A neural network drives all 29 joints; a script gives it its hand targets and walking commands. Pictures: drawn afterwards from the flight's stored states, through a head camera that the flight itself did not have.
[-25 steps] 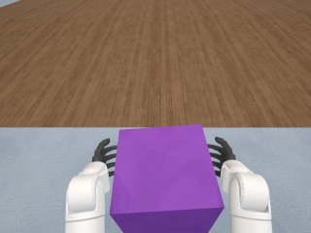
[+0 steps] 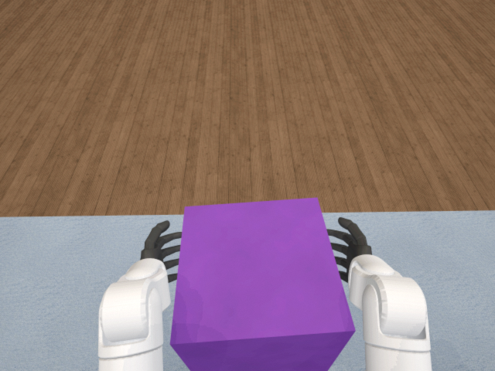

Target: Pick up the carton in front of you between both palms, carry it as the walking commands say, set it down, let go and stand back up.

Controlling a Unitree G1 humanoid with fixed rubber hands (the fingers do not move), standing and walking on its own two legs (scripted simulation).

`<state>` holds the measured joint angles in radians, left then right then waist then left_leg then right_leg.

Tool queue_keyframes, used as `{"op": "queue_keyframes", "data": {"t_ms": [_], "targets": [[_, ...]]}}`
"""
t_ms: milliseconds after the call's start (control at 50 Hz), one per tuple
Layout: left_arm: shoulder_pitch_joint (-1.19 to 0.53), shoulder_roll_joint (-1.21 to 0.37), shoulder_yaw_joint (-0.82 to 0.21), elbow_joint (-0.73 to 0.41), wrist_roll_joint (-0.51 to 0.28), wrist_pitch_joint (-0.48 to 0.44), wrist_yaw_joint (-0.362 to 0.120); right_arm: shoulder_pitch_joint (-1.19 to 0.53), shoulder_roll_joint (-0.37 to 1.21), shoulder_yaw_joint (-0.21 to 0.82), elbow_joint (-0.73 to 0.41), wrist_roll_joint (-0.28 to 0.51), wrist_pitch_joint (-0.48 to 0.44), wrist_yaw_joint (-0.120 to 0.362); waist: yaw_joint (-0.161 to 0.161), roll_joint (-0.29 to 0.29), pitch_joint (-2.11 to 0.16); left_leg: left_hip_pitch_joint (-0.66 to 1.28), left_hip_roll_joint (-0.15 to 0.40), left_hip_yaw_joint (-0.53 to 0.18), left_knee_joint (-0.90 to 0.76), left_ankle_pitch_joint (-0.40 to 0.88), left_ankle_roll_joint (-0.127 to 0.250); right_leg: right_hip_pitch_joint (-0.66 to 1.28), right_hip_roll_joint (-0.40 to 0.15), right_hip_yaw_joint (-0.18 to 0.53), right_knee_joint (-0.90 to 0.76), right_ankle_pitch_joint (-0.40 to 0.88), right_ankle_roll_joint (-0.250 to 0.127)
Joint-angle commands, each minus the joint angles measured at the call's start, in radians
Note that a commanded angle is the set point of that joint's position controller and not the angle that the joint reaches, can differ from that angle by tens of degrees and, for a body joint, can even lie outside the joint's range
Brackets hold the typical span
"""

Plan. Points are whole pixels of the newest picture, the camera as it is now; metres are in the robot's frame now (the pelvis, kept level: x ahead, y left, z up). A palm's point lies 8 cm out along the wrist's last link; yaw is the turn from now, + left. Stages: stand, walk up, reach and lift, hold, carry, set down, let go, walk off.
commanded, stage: carry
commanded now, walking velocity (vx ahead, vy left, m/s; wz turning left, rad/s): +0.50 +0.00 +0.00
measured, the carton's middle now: (257, 296) +0.27 -0.01 -0.02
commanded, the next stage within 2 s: none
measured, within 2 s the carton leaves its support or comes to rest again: neither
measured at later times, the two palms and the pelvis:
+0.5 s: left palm (180, 127) +0.60 +0.14 +0.08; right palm (314, 118) +0.64 -0.15 +0.07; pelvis +0.35 -0.03 +0.00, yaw +5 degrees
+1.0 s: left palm (172, 53) +0.96 +0.21 +0.07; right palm (274, 50) +0.96 -0.09 +0.08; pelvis +0.68 +0.06 +0.01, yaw +0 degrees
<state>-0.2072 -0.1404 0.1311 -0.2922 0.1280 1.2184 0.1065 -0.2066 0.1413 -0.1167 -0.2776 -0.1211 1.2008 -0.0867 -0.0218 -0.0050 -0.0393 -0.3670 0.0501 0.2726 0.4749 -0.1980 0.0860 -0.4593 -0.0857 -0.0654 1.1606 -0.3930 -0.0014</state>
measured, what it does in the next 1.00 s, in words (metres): walks ahead: right foot, then left foot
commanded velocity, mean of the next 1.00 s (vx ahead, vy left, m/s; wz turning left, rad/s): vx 0.50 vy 0.00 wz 0.00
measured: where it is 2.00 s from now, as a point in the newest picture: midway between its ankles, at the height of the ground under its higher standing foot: (230, 167)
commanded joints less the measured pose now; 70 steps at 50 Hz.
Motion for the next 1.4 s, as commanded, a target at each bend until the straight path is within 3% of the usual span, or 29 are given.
{"op": "queue_keyframes", "data": {"t_ms": [0, 80, 200, 260, 280, 300, 320, 340, 360, 400, 540, 660, 700, 740, 760, 780, 800, 840, 880, 920, 1040, 1200, 1240, 1260, 1280, 1300, 1320, 1340, 1380], "targets": [[-0.421, -0.991, -0.764, -0.038, -0.393, -0.047, -0.252, -0.454, 0.967, 0.732, -0.075, 0.446, -0.028, 0.278, 0.003, 0.123, -0.328, 0.442, 0.272, -0.306, -0.282, 0.157, 0.045, -0.202, -0.03, -0.008, -0.186, 0.15, -0.001], [-0.396, -0.989, -0.769, -0.038, -0.38, -0.056, -0.243, -0.439, 0.927, 0.736, -0.087, 0.454, -0.03, 0.29, 0.004, 0.15, -0.252, 0.473, 0.21, -0.176, -0.282, 0.299, 0.036, -0.221, -0.009, -0.073, -0.408, 0.28, 0.01], [-0.42, -0.924, -0.756, -0.107, -0.41, -0.015, -0.244, -0.425, 0.861, 0.711, -0.116, 0.435, 0.002, 0.273, -0.006, 0.159, -0.171, 0.487, 0.196, -0.111, -0.232, 0.42, 0.022, -0.082, 0.035, -0.166, -0.656, 0.389, -0.02], [-0.391, -0.882, -0.73, -0.089, -0.425, 0.016, -0.254, -0.411, 0.829, 0.694, -0.122, 0.413, 0.031, 0.26, 0.025, 0.123, -0.256, 0.425, 0.134, -0.024, 0.058, 0.634, -0.034, 0.244, 0.116, -0.241, -0.735, 0.301, -0.035], [-0.404, -0.881, -0.721, -0.087, -0.428, 0.02, -0.258, -0.442, 0.817, 0.698, -0.131, 0.42, 0.039, 0.256, 0.047, 0.071, -0.323, 0.289, 0.104, -0.028, 0.246, 0.487, -0.065, 0.455, 0.053, -0.163, -0.721, 0.244, -0.047], [-0.404, -0.852, -0.708, -0.073, -0.426, 0.026, -0.261, -0.469, 0.807, 0.698, -0.149, 0.423, 0.05, 0.256, 0.055, -0.162, -0.401, 0.033, 0.025, -0.044, 0.549, 0.173, -0.101, 0.655, -0.219, 0.26, -0.771, 0.163, -0.132], [-0.411, -0.861, -0.709, -0.06, -0.43, 0.027, -0.267, -0.485, 0.821, 0.699, -0.144, 0.419, 0.057, 0.255, 0.047, -0.333, -0.401, -0.256, -0.082, -0.136, 0.742, -0.272, -0.1, 0.776, -0.353, 0.584, -0.895, 0.204, -0.245], [-0.418, -0.9, -0.708, -0.05, -0.438, 0.023, -0.271, -0.497, 0.857, 0.711, -0.127, 0.425, 0.058, 0.255, 0.047, -0.26, -0.364, -0.361, -0.016, -0.224, 0.838, -0.28, -0.065, 0.765, -0.338, 0.512, -0.889, 0.33, -0.25], [-0.424, -0.922, -0.721, -0.063, -0.446, 0.018, -0.271, -0.49, 0.888, 0.71, -0.116, 0.435, 0.05, 0.261, 0.047, -0.132, -0.368, -0.34, 0.028, -0.255, 0.837, -0.261, -0.048, 0.708, -0.299, 0.4, -0.862, 0.447, -0.209], [-0.486, -0.972, -0.74, -0.084, -0.454, 0.003, -0.274, -0.499, 0.938, 0.72, -0.082, 0.421, 0.028, 0.261, 0.04, -0.056, -0.361, -0.292, 0.072, -0.276, 0.713, -0.144, -0.049, 0.596, -0.267, 0.251, -0.884, 0.461, -0.15], [-0.466, -0.96, -0.754, -0.131, -0.475, -0.016, -0.286, -0.442, 0.961, 0.748, -0.117, 0.399, -0.015, 0.225, 0.04, -0.132, -0.277, -0.285, 0.056, -0.143, 0.332, 0.055, -0.083, 0.563, -0.188, -0.004, -0.972, 0.483, -0.117], [-0.393, -0.87, -0.723, -0.108, -0.429, 0.016, -0.276, -0.425, 0.876, 0.72, -0.135, 0.405, 0.028, 0.228, 0.044, -0.158, -0.177, -0.181, 0.011, -0.046, 0.051, 0.196, -0.07, 0.556, -0.152, -0.101, -0.954, 0.574, -0.1], [-0.407, -0.856, -0.709, -0.103, -0.409, 0.025, -0.271, -0.442, 0.863, 0.712, -0.119, 0.41, 0.042, 0.239, 0.043, -0.146, -0.176, -0.095, 0.007, -0.037, 0.005, 0.211, -0.059, 0.559, -0.151, -0.112, -0.893, 0.648, -0.085], [-0.419, -0.851, -0.71, -0.074, -0.401, 0.037, -0.269, -0.423, 0.849, 0.694, -0.074, 0.413, 0.051, 0.247, 0.01, -0.08, -0.257, 0.195, -0.059, 0.018, -0.042, 0.13, -0.033, 0.471, -0.087, -0.179, -0.62, 0.722, -0.045], [-0.433, -0.847, -0.712, -0.073, -0.397, 0.041, -0.267, -0.42, 0.852, 0.684, -0.068, 0.41, 0.05, 0.254, -0.013, -0.029, -0.321, 0.412, 0.005, -0.065, -0.018, 0.042, -0.006, 0.308, -0.057, -0.178, -0.428, 0.57, -0.024], [-0.458, -0.859, -0.725, -0.1, -0.409, 0.043, -0.269, -0.43, 0.829, 0.672, -0.054, 0.413, 0.047, 0.257, -0.014, 0.261, -0.405, 0.586, 0.304, -0.535, -0.104, -0.077, 0.079, 0.068, 0.035, -0.172, -0.123, 0.247, 0.024], [-0.467, -0.873, -0.735, -0.081, -0.421, 0.04, -0.271, -0.429, 0.856, 0.667, -0.032, 0.415, 0.042, 0.261, -0.003, 0.347, -0.424, 0.697, 0.386, -0.79, -0.216, -0.008, 0.16, -0.185, 0.131, -0.044, 0.062, -0.095, 0.026], [-0.518, -0.926, -0.752, -0.106, -0.433, 0.016, -0.275, -0.466, 0.948, 0.708, -0.088, 0.44, 0.016, 0.272, -0.011, 0.155, -0.388, 0.622, 0.34, -0.586, -0.186, 0.249, 0.123, -0.239, 0.01, 0.043, 0.143, -0.074, -0.017], [-0.552, -0.972, -0.771, -0.124, -0.44, -0.006, -0.271, -0.522, 0.974, 0.71, -0.12, 0.45, 0.002, 0.27, 0.0, 0.076, -0.371, 0.496, 0.302, -0.438, -0.208, 0.241, 0.066, -0.182, -0.044, 0.071, 0.04, 0.049, -0.018], [-0.517, -0.982, -0.778, -0.15, -0.44, -0.021, -0.256, -0.523, 0.979, 0.717, -0.164, 0.461, -0.005, 0.267, 0.002, 0.087, -0.369, 0.462, 0.274, -0.346, -0.242, 0.191, 0.042, -0.168, -0.029, 0.037, -0.055, 0.096, -0.016], [-0.459, -0.931, -0.769, -0.169, -0.413, -0.003, -0.225, -0.473, 0.874, 0.706, -0.189, 0.451, 0.02, 0.263, 0.004, 0.133, -0.29, 0.513, 0.213, -0.192, -0.268, 0.338, 0.052, -0.239, -0.018, -0.052, -0.305, 0.252, 0.013], [-0.806, -0.682, -0.717, -0.118, -0.46, 0.083, -0.207, -0.789, 0.65, 0.649, -0.108, 0.455, 0.092, 0.217, -0.018, 0.165, -0.146, 0.498, 0.17, -0.121, -0.159, 0.567, 0.039, -0.124, 0.059, -0.156, -0.586, 0.322, -0.045], [-0.898, -0.603, -0.666, -0.03, -0.463, 0.104, -0.196, -0.894, 0.591, 0.615, -0.033, 0.448, 0.116, 0.198, 0.035, 0.16, -0.23, 0.446, 0.154, -0.062, 0.056, 0.738, 0.0, 0.122, 0.114, -0.193, -0.646, 0.303, -0.072], [-0.947, -0.589, -0.635, 0.008, -0.47, 0.114, -0.189, -0.96, 0.58, 0.604, -0.008, 0.46, 0.127, 0.19, 0.088, 0.079, -0.323, 0.354, 0.096, -0.043, 0.263, 0.639, -0.028, 0.343, 0.118, -0.189, -0.674, 0.261, -0.073], [-0.973, -0.57, -0.6, 0.066, -0.473, 0.119, -0.184, -1.048, 0.57, 0.593, -0.002, 0.467, 0.14, 0.182, 0.123, -0.104, -0.414, 0.09, 0.018, -0.061, 0.546, 0.321, -0.064, 0.585, -0.097, 0.158, -0.697, 0.192, -0.146], [-1.031, -0.575, -0.581, 0.087, -0.494, 0.122, -0.178, -1.099, 0.588, 0.58, 0.021, 0.477, 0.15, 0.175, 0.121, -0.322, -0.458, -0.219, -0.124, -0.141, 0.802, -0.245, -0.077, 0.758, -0.293, 0.597, -0.812, 0.252, -0.275], [-1.084, -0.652, -0.595, 0.086, -0.527, 0.129, -0.177, -1.141, 0.633, 0.562, 0.046, 0.486, 0.153, 0.168, 0.102, -0.285, -0.496, -0.351, -0.073, -0.256, 0.958, -0.291, -0.042, 0.812, -0.304, 0.601, -0.815, 0.299, -0.319], [-1.138, -0.711, -0.594, 0.081, -0.559, 0.132, -0.183, -1.201, 0.684, 0.548, 0.07, 0.504, 0.157, 0.161, 0.118, -0.181, -0.474, -0.379, -0.014, -0.278, 0.984, -0.262, -0.02, 0.783, -0.261, 0.472, -0.767, 0.446, -0.27], [-1.307, -0.789, -0.583, 0.079, -0.605, 0.134, -0.196, -1.289, 0.759, 0.517, 0.104, 0.505, 0.156, 0.15, 0.108, -0.055, -0.464, -0.361, 0.003, -0.312, 0.894, -0.19, -0.006, 0.662, -0.215, 0.318, -0.747, 0.442, -0.214]]}}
